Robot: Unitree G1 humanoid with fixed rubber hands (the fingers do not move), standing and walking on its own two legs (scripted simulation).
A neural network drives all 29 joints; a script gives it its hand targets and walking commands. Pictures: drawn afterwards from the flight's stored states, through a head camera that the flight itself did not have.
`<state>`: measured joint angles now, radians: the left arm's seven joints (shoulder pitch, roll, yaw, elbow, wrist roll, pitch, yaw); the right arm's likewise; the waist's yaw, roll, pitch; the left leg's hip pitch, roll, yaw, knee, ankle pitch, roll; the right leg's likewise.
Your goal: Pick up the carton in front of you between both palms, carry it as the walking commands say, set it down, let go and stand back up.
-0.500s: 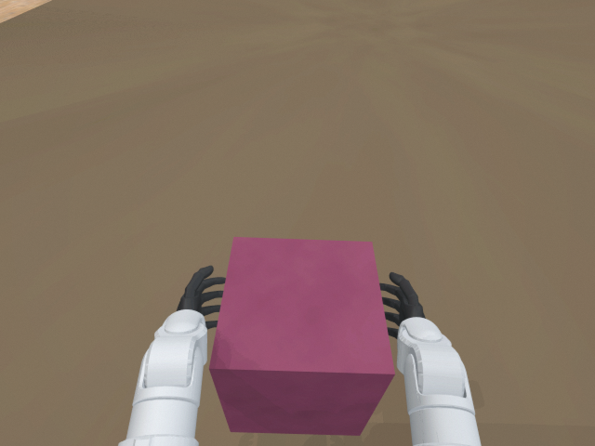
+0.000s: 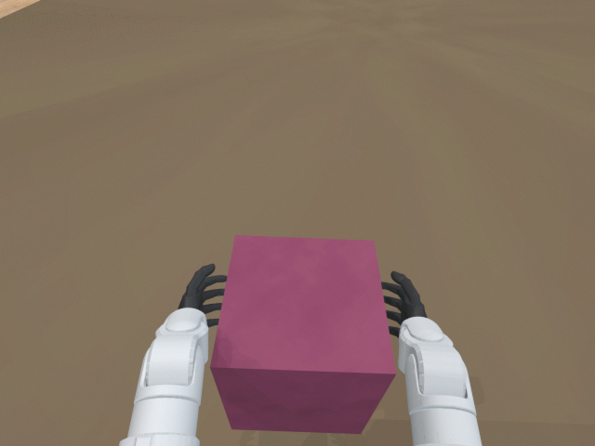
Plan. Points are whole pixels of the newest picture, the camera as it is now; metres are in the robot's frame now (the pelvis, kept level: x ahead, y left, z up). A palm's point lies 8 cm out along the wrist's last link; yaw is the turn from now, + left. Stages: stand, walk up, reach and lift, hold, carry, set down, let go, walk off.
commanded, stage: hold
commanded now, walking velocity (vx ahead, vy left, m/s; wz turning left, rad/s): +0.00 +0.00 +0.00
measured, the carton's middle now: (300, 338) +0.30 +0.00 -0.05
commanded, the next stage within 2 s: set down in 0.36 s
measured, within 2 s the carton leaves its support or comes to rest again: neither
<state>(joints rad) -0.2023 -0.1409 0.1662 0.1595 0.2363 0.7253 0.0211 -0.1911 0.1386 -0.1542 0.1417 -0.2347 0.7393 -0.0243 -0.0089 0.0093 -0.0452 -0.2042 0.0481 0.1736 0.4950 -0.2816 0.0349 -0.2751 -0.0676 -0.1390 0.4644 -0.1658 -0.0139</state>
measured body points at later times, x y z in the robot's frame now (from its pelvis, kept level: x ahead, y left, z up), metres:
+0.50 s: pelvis -0.03 -0.03 +0.00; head -0.07 -0.05 +0.45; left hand +0.26 +0.16 +0.04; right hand +0.30 -0.13 +0.04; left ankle -0.01 +0.09 -0.74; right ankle +0.04 -0.14 -0.74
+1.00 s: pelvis -0.04 -0.04 -0.06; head +0.16 -0.03 +0.34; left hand +0.33 +0.14 -0.14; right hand +0.37 -0.16 -0.14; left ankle -0.01 +0.09 -0.74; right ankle +0.04 -0.14 -0.74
